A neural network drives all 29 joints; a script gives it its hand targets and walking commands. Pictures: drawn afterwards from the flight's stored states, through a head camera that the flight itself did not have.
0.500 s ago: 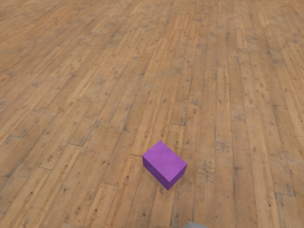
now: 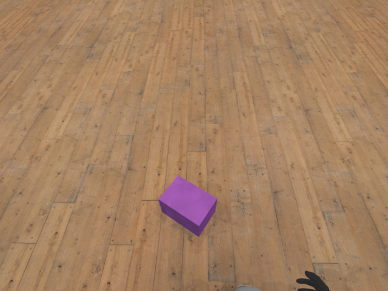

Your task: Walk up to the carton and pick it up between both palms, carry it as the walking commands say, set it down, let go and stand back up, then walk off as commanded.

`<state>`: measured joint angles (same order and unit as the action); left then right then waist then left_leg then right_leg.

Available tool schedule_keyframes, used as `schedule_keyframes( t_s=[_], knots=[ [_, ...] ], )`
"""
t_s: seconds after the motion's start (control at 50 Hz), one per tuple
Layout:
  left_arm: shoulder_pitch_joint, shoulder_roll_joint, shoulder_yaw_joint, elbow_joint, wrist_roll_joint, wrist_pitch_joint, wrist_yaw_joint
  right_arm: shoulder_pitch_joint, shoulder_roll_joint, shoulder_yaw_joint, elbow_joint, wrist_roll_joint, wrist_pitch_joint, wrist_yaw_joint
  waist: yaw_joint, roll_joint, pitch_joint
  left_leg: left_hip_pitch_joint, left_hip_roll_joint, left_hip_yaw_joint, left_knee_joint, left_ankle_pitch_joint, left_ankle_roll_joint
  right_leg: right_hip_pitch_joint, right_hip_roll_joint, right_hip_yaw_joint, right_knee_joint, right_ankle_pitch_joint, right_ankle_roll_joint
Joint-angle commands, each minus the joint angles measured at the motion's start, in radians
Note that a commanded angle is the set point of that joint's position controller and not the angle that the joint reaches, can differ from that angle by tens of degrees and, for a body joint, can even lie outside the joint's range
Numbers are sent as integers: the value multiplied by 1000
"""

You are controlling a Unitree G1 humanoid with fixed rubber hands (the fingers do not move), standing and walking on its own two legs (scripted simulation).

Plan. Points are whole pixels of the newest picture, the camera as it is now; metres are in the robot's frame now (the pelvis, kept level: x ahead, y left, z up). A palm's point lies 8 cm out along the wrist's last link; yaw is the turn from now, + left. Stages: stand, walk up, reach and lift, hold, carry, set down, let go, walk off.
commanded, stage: walk up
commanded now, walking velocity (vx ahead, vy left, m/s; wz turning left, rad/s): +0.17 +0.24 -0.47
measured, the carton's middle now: (188, 205) +0.59 +0.07 -0.68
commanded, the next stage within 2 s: none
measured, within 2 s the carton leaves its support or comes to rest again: neither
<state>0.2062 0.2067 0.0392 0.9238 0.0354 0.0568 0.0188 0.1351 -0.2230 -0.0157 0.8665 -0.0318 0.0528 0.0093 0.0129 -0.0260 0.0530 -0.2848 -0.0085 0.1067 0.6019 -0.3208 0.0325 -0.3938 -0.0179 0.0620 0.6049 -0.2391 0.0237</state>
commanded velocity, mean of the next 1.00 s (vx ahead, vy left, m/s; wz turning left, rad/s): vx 0.10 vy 0.24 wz -0.33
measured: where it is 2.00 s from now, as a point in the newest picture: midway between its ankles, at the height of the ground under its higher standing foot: (138, 283)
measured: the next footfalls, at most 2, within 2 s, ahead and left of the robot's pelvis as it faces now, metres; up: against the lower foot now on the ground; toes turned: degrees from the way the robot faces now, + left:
right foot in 0.38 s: +0.08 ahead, -0.04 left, +0.00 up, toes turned -11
left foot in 0.80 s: +0.25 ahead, +0.30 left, +0.00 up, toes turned -14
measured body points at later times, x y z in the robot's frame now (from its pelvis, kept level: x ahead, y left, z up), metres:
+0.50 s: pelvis +0.06 +0.06 +0.00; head +0.07 +0.03 +0.45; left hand +0.18 +0.28 -0.13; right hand +0.01 -0.16 -0.17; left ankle +0.03 +0.15 -0.67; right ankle +0.04 -0.03 -0.73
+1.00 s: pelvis +0.17 +0.21 +0.00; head +0.21 +0.19 +0.45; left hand +0.30 +0.46 -0.14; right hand +0.16 -0.03 -0.14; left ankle +0.22 +0.31 -0.73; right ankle +0.12 +0.13 -0.69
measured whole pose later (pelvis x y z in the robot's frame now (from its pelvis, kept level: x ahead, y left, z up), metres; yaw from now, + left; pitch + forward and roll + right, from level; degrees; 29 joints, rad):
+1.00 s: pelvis +0.17 +0.21 +0.00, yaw -23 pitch +1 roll +2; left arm 0.24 0.30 0.06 1.02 0.02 0.04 0.04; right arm 0.15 -0.14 0.00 0.93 -0.05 0.04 0.01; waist 0.00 -0.04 0.08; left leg -0.27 0.03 0.15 0.54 -0.27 0.01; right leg -0.41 -0.04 -0.07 0.91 -0.53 0.00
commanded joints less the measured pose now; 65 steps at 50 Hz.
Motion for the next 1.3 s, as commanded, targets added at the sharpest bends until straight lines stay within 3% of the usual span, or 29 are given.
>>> schedule_keyframes(
  t_s=[0.0, 0.06, 0.1, 0.12, 0.24, 0.28, 0.34, 0.36, 0.38, 0.4, 0.42, 0.48, 0.66, 0.72, 0.76, 0.78, 0.8, 0.84, 0.88, 0.96, 1.02, 1.04, 1.06, 1.08, 1.12, 1.14, 1.18, 1.22, 1.28],
  knots=[
    [-123, 135, 33, -115, 2, -4, 20, 221, -223, -53, -45, -9, -7, 3, -143, 385, -2, 206, 373, -428, -500, -449, 105, -380, 51, -132, 307, -310, -29],
    [-52, 139, 36, -59, 3, -13, 12, 86, -139, -26, -68, -22, -24, -10, -54, 203, 66, 46, 304, -268, -472, -284, 73, -300, 11, -121, 504, -186, -57],
    [-55, 120, 31, -45, -3, -20, 2, 104, -116, -6, -32, -4, -34, -5, -63, 122, 63, 74, 260, -253, -427, -38, 107, -234, 4, -139, 470, -162, -45],
    [-109, 75, 7, -75, -13, -37, -7, 165, -110, -2, -14, -8, -54, -8, -58, 110, 27, 103, 285, -335, -402, 240, 140, -207, 25, -109, 411, -196, -29],
    [-121, 57, -9, -81, -17, -36, 1, 219, -127, -15, 52, -2, -69, -24, -65, 145, -46, 241, 297, -287, -346, 435, 165, -148, 12, -96, 244, -177, -44],
    [-77, 62, -13, -78, -20, -38, 7, 239, -142, -23, 66, -11, -61, -28, -71, 194, -49, 249, 273, -186, -296, 483, 145, -100, 5, -134, 129, -181, -56],
    [42, 37, -2, -13, -24, -61, 24, 273, -101, -20, 111, -16, -61, -13, -5, 91, -91, 148, 210, -62, -146, 616, 94, 162, 18, -189, -86, -39, -79],
    [187, 119, 24, 9, -20, -62, 40, 216, -119, -31, 71, -20, -59, -11, 51, 45, -113, -26, 156, 26, -1, 410, 52, 395, -68, -73, -174, 7, -109],
    [257, 221, 51, 40, 3, -62, 57, 183, -74, -15, 19, -21, -57, -3, 73, -252, -125, -290, 75, 39, 261, -69, 10, 538, -381, 341, -272, 136, -192],
    [302, 291, 65, 41, 1, -46, 65, 158, -101, -27, -19, -17, -44, -3, 99, -247, -117, -413, 11, -107, 438, -205, -29, 498, -523, 665, -332, 277, -344],
    [261, 269, 74, 22, -16, -46, 68, 141, -114, -38, 3, -3, -39, -4, 72, -158, -66, -415, 68, -146, 527, -201, -53, 436, -522, 604, -316, 331, -369],
    [54, 166, 46, -30, -20, -70, 47, 125, -70, -36, 8, -19, -27, -7, 9, -21, 43, -299, 91, -122, 503, -82, -76, 179, -358, 357, -338, 217, -229],
    [150, 220, 74, 2, 4, -66, 31, -21, -45, -23, -73, -4, 1, 31, 48, -261, -13, -179, 42, -41, 169, -2, -110, 130, -210, 237, -272, 283, -136],
    [100, 271, 88, -17, 6, -51, 28, 19, -64, -27, -56, 12, 7, 35, 10, -265, -32, 55, 18, -15, -12, 31, -102, 34, -195, 216, -255, 223, -108],
    [36, 222, 78, -40, 0, -50, 27, 186, -133, -34, 3, 0, -13, 23, -94, -118, -86, 282, 85, -56, -229, 160, -70, -98, -106, 107, -52, 60, -42],
    [115, 119, 55, -39, 10, -46, 29, 236, -217, -57, 9, -24, -14, 22, -103, 318, -164, 367, 316, -249, -352, 148, -42, -171, -8, -9, 209, -384, -11],
    [117, 117, 38, -45, 9, -36, 39, 226, -293, -77, -4, -17, -23, 13, -117, 439, -195, 332, 445, -372, -380, 83, 33, -258, 8, -77, 377, -468, 2],
    [20, 141, 45, -22, -4, -34, 42, 155, -198, -60, 12, -14, -17, 2, -102, 361, -79, 182, 345, -301, -365, 143, 109, -267, -23, -65, 506, -365, -12],
    [111, 122, 28, 41, -6, -36, 24, 43, -150, -44, -12, -12, -22, -9, -42, 339, -106, 148, 285, -140, -298, 341, 120, -158, -19, -109, 503, -323, -24],
    [103, 91, 11, 48, -18, -34, 28, 41, -131, -34, 38, -18, -21, -20, -26, 272, -111, 139, 240, -99, -208, 600, 121, 5, -33, -113, 215, -276, -36],
    [179, 97, 12, 82, -22, -46, 39, 18, -121, -30, 49, 0, -11, -16, 87, 157, -103, -41, 224, -89, -148, 395, 55, 271, -66, -88, -68, -15, -67],
    [241, 173, 47, 70, -10, -50, 46, 36, -107, -26, 30, 2, -23, -15, 97, -7, -142, -177, 165, -45, -24, 213, 24, 444, -193, 41, -181, 103, -85],
    [236, 266, 54, 72, 4, -49, 46, 42, -37, -4, -18, 8, -21, -10, 108, -326, -98, -349, 53, 22, 156, -150, -44, 463, -489, 408, -315, 289, -189],
    [221, 307, 53, 63, 5, -48, 45, 11, -77, -20, 4, 18, -4, -22, 132, -303, -100, -289, 46, -62, 325, -282, -57, 370, -532, 428, -285, 562, -295],
    [37, 229, 39, 33, -5, -50, 29, 50, -104, -36, 33, 24, -5, -23, 66, -175, -87, -215, 84, -114, 377, -181, -66, 301, -407, 214, -254, 589, -243],
    [-3, 217, 40, 17, -5, -46, 33, 59, -104, -33, 52, 18, -4, -15, 49, -266, -57, -232, 71, -94, 411, -157, -85, 296, -367, 184, -251, 522, -224],
    [9, 194, 27, 11, 0, -46, 32, 85, -90, -26, 55, 6, 1, -5, 42, -180, -75, -203, 68, -91, 399, -110, -81, 250, -346, 165, -256, 453, -211],
    [-98, 163, 20, 9, -11, -37, 20, 103, -60, -10, 64, 27, -12, -2, -19, -280, -65, -32, 63, -66, 149, -97, -62, 168, -224, 4, -263, 315, -163],
    [-88, 147, 10, 34, -20, -17, 4, 170, -78, -14, 113, 23, -37, -5, -56, -84, -23, 120, 28, 36, -170, 156, -74, 106, -106, -108, -135, 18, -93]
  ],
)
